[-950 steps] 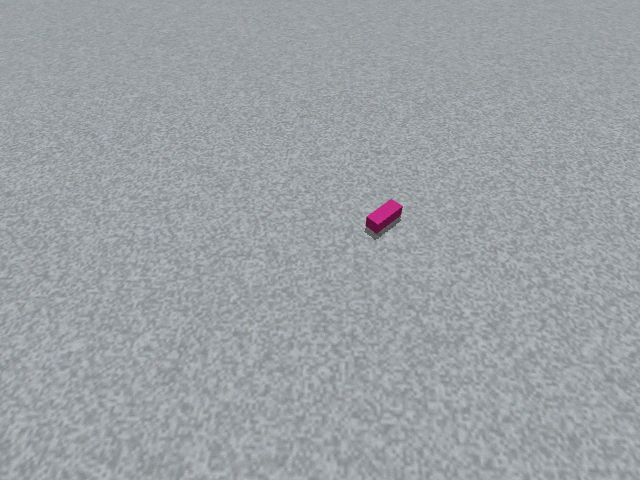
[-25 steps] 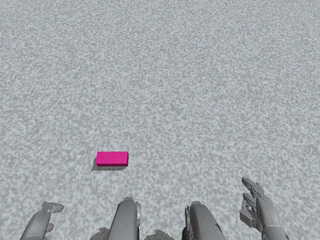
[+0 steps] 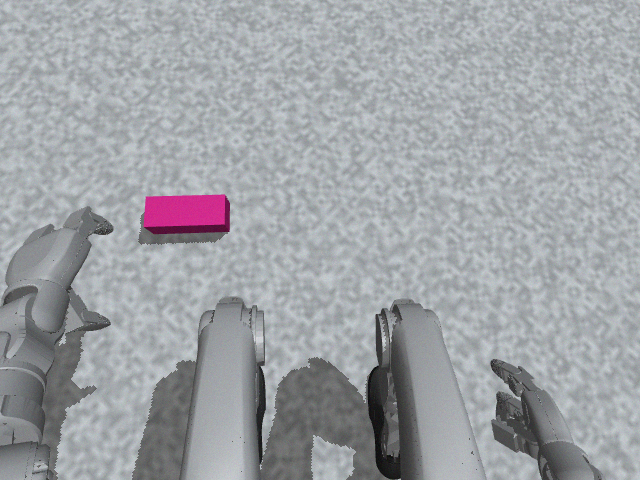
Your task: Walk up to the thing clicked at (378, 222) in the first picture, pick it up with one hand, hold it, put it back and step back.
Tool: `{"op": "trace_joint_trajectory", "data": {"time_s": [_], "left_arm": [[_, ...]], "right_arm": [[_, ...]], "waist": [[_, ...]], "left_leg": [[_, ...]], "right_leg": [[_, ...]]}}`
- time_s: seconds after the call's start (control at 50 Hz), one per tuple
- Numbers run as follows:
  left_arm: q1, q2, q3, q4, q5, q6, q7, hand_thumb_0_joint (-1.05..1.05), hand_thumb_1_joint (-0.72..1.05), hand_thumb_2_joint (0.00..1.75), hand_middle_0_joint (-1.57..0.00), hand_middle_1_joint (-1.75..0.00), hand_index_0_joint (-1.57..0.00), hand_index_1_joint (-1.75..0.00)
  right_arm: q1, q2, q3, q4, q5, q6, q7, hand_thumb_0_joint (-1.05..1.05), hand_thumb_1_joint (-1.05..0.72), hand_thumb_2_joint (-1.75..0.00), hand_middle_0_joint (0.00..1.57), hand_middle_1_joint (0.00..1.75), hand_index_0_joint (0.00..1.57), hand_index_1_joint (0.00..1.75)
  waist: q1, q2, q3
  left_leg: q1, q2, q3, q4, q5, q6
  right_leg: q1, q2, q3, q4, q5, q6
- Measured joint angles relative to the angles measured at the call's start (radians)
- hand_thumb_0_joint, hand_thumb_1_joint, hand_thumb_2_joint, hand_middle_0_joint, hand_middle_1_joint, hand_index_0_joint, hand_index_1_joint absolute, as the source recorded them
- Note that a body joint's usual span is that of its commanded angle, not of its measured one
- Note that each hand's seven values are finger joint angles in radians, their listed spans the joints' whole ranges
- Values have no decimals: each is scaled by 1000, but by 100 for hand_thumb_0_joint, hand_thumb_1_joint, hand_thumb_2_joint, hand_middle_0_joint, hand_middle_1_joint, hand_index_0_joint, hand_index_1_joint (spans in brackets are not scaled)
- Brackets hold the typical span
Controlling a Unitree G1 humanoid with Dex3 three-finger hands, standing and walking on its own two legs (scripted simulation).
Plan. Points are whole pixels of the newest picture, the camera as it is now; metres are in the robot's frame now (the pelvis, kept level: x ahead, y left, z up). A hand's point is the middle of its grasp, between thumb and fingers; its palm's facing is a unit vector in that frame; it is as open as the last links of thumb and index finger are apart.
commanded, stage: rise first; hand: left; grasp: from above
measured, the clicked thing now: (188, 214) +0.52 +0.29 -0.42
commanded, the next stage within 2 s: none
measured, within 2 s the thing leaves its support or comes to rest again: neither
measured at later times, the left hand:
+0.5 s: hand (115, 238) +0.42 +0.34 -0.23, palm faces -0.45 -0.08 -0.89, open 14.0 cm
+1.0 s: hand (131, 223) +0.46 +0.34 -0.27, palm faces -0.45 -0.04 -0.89, open 14.0 cm
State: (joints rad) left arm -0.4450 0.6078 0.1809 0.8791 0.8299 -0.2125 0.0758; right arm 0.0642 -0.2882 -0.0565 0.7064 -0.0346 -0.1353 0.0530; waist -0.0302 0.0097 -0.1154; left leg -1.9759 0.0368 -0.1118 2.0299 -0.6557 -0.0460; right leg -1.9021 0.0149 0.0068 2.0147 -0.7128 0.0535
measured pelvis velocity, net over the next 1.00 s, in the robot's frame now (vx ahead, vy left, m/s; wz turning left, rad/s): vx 0.00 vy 0.02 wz -0.10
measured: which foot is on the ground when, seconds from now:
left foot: down 0.00-1.00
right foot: down 0.00-1.00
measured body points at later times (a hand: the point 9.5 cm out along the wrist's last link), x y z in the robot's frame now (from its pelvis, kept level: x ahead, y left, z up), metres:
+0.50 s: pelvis -0.02 +0.01 -0.09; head +0.21 +0.08 +0.30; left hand +0.44 +0.35 -0.18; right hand +0.04 -0.28 -0.19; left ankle +0.08 +0.14 -0.41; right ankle +0.08 -0.14 -0.41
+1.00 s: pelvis +0.00 +0.02 -0.11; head +0.24 +0.09 +0.26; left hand +0.48 +0.34 -0.22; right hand +0.06 -0.26 -0.21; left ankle +0.08 +0.14 -0.41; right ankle +0.08 -0.14 -0.41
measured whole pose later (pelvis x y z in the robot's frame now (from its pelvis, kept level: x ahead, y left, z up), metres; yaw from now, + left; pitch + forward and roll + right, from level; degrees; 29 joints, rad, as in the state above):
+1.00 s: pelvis +0.00 +0.02 -0.11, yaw -6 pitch +34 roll -10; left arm -0.90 0.90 0.19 1.37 1.32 -0.36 0.33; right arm 0.09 -0.25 0.06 0.74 -0.16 0.02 0.13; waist -0.20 -0.04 -0.03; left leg -2.32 0.01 -0.19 2.40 -0.68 -0.02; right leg -2.19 0.05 -0.03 2.32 -0.73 0.07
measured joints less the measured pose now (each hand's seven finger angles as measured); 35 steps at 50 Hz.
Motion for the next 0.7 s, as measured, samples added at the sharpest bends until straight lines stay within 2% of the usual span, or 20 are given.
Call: {"op": "trace_joint_trajectory", "data": {"time_s": [0.1,0.22,0.46,0.58,0.7], "left_arm": [[-117,62,12,94,93,-54,18,0,-49,98,-16,-98,-14,-99],[-202,120,12,186,194,-105,49,0,-48,100,-13,-98,-11,-99],[-340,213,-2,364,377,-159,160,0,-48,100,-12,-94,-10,-95],[-390,239,-10,405,445,-160,201,0,-48,99,-12,-93,-11,-94],[-418,254,-16,431,480,-160,226,0,-47,97,-12,-94,-11,-95]], "right_arm": [[21,12,13,23,-15,35,13,1,-90,-90,20,30,20,30],[53,17,27,30,-29,80,25,1,-88,-89,20,30,20,30],[73,14,63,48,-69,135,45,0,-88,-89,20,30,20,30],[59,20,73,46,-88,144,52,0,-89,-89,20,30,20,30],[43,32,83,43,-103,153,61,0,-90,-89,20,30,20,30]], "waist": [[-18,-8,27],[-54,-12,44],[-118,-32,49],[-133,-39,63],[-145,-45,66]], "left_leg": [[-93,-4,-23,96,12,-4],[-166,-11,-42,170,27,-1],[-263,-24,-61,266,30,11],[-299,-29,-65,303,22,19],[-319,-28,-65,327,8,26]], "right_leg": [[-86,10,-10,87,13,3],[-147,17,-20,149,28,6],[-219,22,-28,224,24,5],[-243,23,-29,251,13,6],[-257,24,-27,270,-1,6]]}}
